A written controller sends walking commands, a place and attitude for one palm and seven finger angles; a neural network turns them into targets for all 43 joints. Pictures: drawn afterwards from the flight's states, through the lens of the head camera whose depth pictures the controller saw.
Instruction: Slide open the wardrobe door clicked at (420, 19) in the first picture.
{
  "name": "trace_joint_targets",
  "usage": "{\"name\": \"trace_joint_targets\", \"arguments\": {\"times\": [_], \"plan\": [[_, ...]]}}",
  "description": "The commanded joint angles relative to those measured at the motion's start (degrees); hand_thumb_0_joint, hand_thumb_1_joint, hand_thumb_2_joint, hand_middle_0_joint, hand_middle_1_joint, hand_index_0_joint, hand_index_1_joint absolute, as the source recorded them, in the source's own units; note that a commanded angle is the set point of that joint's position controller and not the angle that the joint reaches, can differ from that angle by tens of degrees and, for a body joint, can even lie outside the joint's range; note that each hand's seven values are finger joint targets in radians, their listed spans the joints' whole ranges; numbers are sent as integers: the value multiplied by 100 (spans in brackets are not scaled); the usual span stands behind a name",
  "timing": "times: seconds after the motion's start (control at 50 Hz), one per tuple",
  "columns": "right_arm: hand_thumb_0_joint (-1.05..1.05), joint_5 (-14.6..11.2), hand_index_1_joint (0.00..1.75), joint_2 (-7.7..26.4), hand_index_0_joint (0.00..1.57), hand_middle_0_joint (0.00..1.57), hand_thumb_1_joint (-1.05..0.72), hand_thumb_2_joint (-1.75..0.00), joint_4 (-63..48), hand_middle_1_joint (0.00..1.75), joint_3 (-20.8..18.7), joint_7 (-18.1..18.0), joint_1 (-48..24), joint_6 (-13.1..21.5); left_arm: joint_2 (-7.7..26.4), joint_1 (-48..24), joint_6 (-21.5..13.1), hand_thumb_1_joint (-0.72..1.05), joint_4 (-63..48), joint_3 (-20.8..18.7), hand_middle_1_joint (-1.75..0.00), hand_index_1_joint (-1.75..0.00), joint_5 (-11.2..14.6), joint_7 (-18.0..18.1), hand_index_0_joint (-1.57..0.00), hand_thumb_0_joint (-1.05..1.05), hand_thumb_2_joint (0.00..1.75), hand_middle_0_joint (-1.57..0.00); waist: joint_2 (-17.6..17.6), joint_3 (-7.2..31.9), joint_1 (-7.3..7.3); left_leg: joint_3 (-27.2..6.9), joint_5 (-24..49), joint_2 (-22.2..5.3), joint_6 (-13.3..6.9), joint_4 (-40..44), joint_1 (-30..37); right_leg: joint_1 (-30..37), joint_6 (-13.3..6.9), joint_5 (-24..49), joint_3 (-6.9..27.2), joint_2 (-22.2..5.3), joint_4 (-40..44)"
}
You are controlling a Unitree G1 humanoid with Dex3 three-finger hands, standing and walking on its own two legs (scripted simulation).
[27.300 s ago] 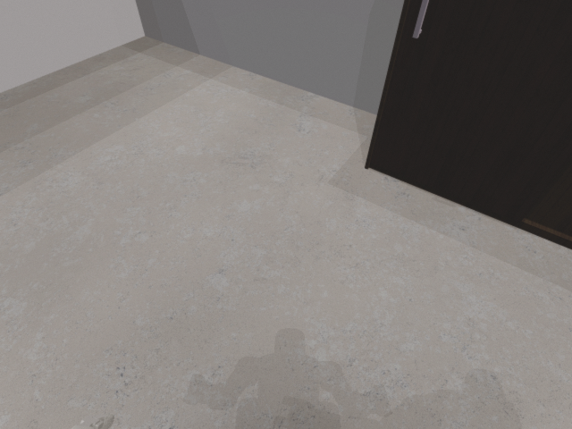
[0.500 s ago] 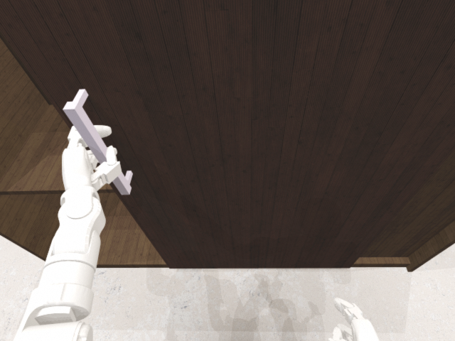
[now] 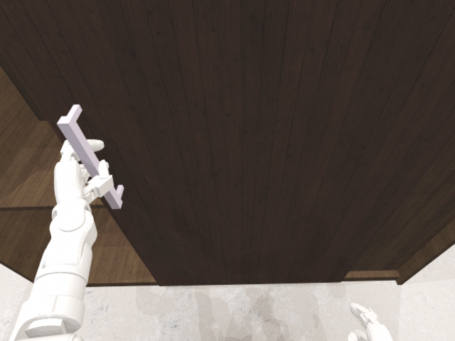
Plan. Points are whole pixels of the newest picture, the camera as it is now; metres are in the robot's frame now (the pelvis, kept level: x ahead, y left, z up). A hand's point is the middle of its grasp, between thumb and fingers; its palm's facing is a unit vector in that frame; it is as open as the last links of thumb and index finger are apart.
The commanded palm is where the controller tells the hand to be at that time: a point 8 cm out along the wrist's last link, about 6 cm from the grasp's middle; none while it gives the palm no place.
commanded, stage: loosen the grip on the handle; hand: left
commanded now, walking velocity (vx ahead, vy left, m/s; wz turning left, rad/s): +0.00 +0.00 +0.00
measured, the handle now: (98, 163) +0.40 +0.30 +0.09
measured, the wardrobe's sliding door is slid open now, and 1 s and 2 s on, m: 0.48 0.48 0.48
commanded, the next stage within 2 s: slip the hand off the handle in 0.62 s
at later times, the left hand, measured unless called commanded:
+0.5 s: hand (106, 179) +0.36 +0.26 +0.09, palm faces +0.46 -0.86 -0.20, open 13.6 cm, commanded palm +0.31 +0.29 +0.10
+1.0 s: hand (76, 187) +0.34 +0.31 +0.09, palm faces +0.48 -0.85 -0.20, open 14.7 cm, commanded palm +0.30 +0.33 +0.09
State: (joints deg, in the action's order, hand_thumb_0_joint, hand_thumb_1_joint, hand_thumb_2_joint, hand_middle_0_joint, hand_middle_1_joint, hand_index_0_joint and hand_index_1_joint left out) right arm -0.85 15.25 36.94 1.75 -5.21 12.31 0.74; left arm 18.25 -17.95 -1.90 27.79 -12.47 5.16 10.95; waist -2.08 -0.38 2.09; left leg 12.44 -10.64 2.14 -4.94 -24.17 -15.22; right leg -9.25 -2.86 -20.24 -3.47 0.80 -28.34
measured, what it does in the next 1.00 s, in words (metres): stands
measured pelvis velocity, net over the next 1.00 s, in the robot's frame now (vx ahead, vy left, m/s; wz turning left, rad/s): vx -0.02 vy -0.02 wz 0.11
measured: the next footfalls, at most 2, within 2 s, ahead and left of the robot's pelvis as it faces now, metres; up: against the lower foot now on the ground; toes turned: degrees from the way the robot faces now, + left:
none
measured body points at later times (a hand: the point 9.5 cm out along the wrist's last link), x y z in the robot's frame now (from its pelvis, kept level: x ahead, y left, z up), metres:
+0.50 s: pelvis -0.03 -0.05 -0.01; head -0.01 -0.05 +0.44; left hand +0.33 +0.30 +0.11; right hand +0.06 -0.34 -0.12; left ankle +0.03 +0.06 -0.74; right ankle -0.06 -0.10 -0.74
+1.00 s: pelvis -0.02 -0.02 -0.01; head -0.01 -0.02 +0.44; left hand +0.31 +0.35 +0.11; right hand +0.11 -0.27 -0.12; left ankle +0.03 +0.06 -0.74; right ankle -0.06 -0.10 -0.74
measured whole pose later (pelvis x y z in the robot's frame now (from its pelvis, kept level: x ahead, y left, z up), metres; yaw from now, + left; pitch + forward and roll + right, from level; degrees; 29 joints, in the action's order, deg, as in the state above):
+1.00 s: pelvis -0.02 -0.02 -0.01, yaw +6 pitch +6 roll -1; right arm -2.2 14.7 39.5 1.0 -4.2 16.3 2.7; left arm 25.3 -27.8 -5.6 42.2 -20.0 2.1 1.8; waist -1.0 4.8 -1.5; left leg 4.9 -11.9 0.6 -4.4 -35.6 -30.0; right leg -19.6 -4.1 -21.5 -4.4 4.4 -34.8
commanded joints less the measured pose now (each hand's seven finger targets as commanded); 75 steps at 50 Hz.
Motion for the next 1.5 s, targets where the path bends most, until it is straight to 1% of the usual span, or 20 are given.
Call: {"name": "trace_joint_targets", "arguments": {"times": [0.0, 0.02, 0.04, 0.06, 0.08, 0.1, 0.16, 0.24, 0.34, 0.38, 0.4, 0.42, 0.52, 0.68, 0.7, 0.8, 0.94, 1.26, 1.34, 1.48], "plan": [[0, -29, 30, 697, 20, 20, -90, -90, -822, 30, -241, -108, -392, 279, 363, -1791, -611, 90, -1847, 830, -140, -140, -309, -357, -45, 0, 90, -45, -85, 1908, -270, -1457, 2522, -1514, 528, -84, 1921, -368, 33, 1999, 877, -799, 212], [0, 64, 30, 1140, 20, 20, -90, -90, -819, 30, -863, 125, 145, 432, 5469, -4716, -686, 90, -1428, -3617, -140, -140, -871, -104, -45, 0, 90, -45, 1134, 643, -100, -1724, 2708, -1393, -22, -409, 1414, -1641, 234, 2009, 1071, -646, 289], [0, 143, 30, 756, 20, 20, -90, -90, -291, 30, -492, 129, -154, 727, 1330, -3755, 148, 78, 1035, -591, -140, -140, -988, -546, -45, 0, 84, -45, 950, 2049, -642, -1814, 4946, -763, 317, 31, 1831, -1238, 99, 3747, -6, 112, -601], [0, -133, 30, 928, 20, 20, -90, -90, -442, 30, -726, 170, 414, 849, 968, -2653, 181, 66, -328, -908, -140, -140, -511, -796, -45, 0, 78, -45, 475, 2700, -342, -2065, 6249, -965, 465, -388, 3125, -1997, 260, 1592, -63, 215, -728], [0, -40, 30, 873, 20, 20, -90, -90, -447, 30, -696, 207, 188, 970, 1185, -1942, 78, 54, -654, -1091, -140, -140, -367, -893, -45, 0, 73, -45, -689, 3078, 137, -1899, 6737, -943, 766, -475, 3571, -1834, 158, 912, 184, 81, -608], [0, 82, 30, 894, 20, 20, -90, -90, -433, 30, -700, 313, 274, 978, 1670, -1669, -48, 42, -1428, -1409, -140, -140, -264, -861, -45, 0, 67, -45, -1005, 3284, 216, -1822, 6347, -943, 845, -513, 3667, -1764, 162, 740, 318, 29, -392], [0, 82, 30, 872, 20, 20, -90, -90, -406, 30, -607, 416, 248, 783, 1558, -2275, -69, 5, -1145, -910, -140, -140, -536, -688, -45, 0, 49, -45, -255, 2094, -210, -1374, 3595, -699, 386, -767, 2147, -1623, 152, 1282, 312, 77, 85], [0, -12, 30, 908, 20, 20, -90, -90, -495, 30, -511, 362, 268, 510, 2068, -2593, -134, -43, -690, -1147, -138, -138, -572, -616, -44, 0, 26, -44, -18, 2444, -235, -1022, 1983, -332, 175, -991, 814, -804, 311, 3335, 554, -115, -84], [0, -118, 30, 869, 20, 20, -90, -90, -539, 30, -441, 234, 211, 410, 2456, -2788, -420, -55, -198, -1255, -130, -130, -492, -686, -37, 0, 20, -37, -264, 2046, -237, -964, 619, -260, 127, -899, 20, -964, 382, 2287, 816, -164, 72], [0, -125, 30, 911, 20, 20, -90, -90, -485, 30, -423, 172, 247, 375, 2833, -2775, -510, -55, 101, -1559, -127, -127, -426, -681, -34, 0, 20, -34, 28, 1822, -222, -989, 274, -282, 117, -920, -357, -898, 425, 1969, 995, -246, 172], [0, -127, 30, 900, 20, 20, -90, -90, -497, 30, -419, 155, 246, 372, 2852, -2838, -557, -55, 110, -1525, -125, -125, -404, -710, -33, 0, 20, -33, -2, 1895, -259, -973, 188, -265, 116, -935, -465, -839, 476, 1965, 1120, -297, 178], [0, -153, 30, 786, 20, 20, -90, -90, -531, 30, -366, 161, 167, 392, 2172, -3295, -611, -55, -125, -900, -123, -123, -337, -747, -32, 0, 20, -32, -63, 1837, -428, -974, 121, -265, 110, -944, -395, -978, 494, 1918, 1149, -310, 230], [0, -136, 30, 890, 20, 20, -90, -90, -315, 30, -440, 101, 408, 371, 2781, -3118, -633, -55, 418, -1438, -115, -115, -339, -725, -25, 0, 20, -25, 149, 1896, -339, -1054, 137, -308, 125, -1076, -641, -820, 605, 2281, 1374, -433, 164], [0, -135, 30, 853, 20, 20, -90, -90, -239, 30, -457, 69, 533, 400, 2196, -3283, -721, -55, 35, -978, -115, -115, -267, -768, -25, 0, 20, -25, 10, 2115, -459, -1151, 847, -336, 44, -1096, 200, -1225, 497, 2601, 829, -138, -20], [0, -104, 30, 926, 20, 20, -90, -90, -170, 30, -492, 53, 681, 379, 2689, -2729, -678, -55, 514, -1492, -115, -115, -318, -744, -25, 0, 20, -25, 218, 2093, -338, -1160, 903, -332, 56, -1099, 63, -1182, 474, 2678, 768, -114, -65], [0, -108, 30, 865, 20, 20, -90, -90, -335, 30, -420, 42, 551, 366, 2597, -3082, -730, -55, -1, -1296, -115, -115, -305, -807, -25, 0, 20, -25, -56, 2229, -377, -1169, 1149, -309, 42, -1082, 304, -1205, 390, 2656, 662, -67, -137], [0, -144, 30, 843, 20, 20, -90, -90, -333, 30, -397, -3, 510, 435, 2107, -3346, -746, -55, 156, -772, -115, -115, -297, -891, -25, 0, 20, -25, -259, 1994, -512, -1434, 999, -412, 101, -1005, 870, -1949, 216, 1511, 413, 63, -46], [0, -135, 30, 999, 20, 20, -90, -90, -330, 30, -333, -20, 493, 482, 2430, -3866, -807, -55, 583, -819, -115, -115, -407, -852, -25, 0, 20, -25, -393, 1772, -521, -2183, -365, -602, 274, -539, 1087, -2529, 125, 395, 213, 55, -129], [0, -122, 30, 977, 20, 20, -90, -90, -417, 30, -391, 47, 517, 551, 2042, -3305, -853, -55, 164, -638, -115, -115, -350, -866, -25, 0, 20, -25, -572, 2256, -345, -2427, -16, -714, 409, -538, 1567, -2521, 97, 498, 152, 86, -259], [0, -141, 30, 971, 20, 20, -90, -90, -538, 30, -352, 37, 260, 572, 2235, -2508, -556, -55, -602, -935, -115, -115, -241, -687, -25, 0, 20, -25, -226, 1650, -223, -2436, -751, -738, 381, -256, 1034, -2291, 133, 287, 152, 83, -171]]}}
